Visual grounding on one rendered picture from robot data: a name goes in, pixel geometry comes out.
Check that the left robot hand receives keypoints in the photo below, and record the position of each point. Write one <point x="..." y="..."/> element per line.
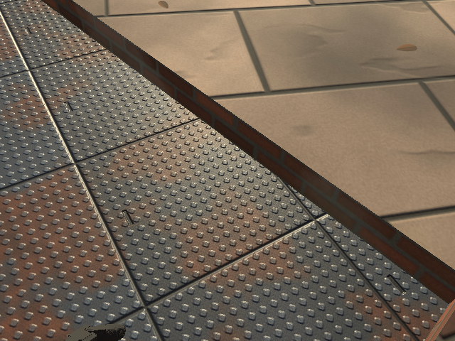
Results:
<point x="108" y="332"/>

